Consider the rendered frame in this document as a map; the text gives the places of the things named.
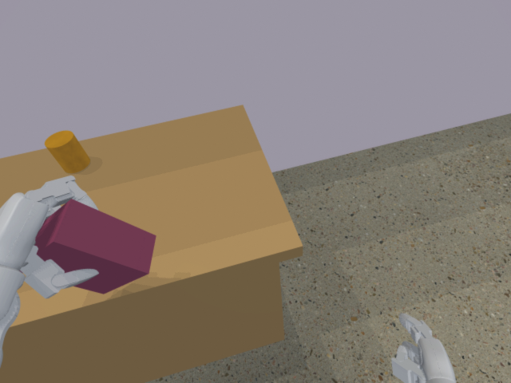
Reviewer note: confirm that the left robot forearm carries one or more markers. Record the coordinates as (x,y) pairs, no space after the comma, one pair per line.
(10,281)

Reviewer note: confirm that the left robot hand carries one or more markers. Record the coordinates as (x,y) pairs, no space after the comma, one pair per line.
(21,218)

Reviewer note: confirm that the right robot hand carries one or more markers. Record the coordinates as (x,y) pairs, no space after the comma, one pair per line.
(427,361)

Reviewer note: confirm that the table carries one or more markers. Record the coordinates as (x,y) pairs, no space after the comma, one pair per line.
(203,186)

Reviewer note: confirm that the sponge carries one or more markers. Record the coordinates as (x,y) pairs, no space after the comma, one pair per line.
(77,236)

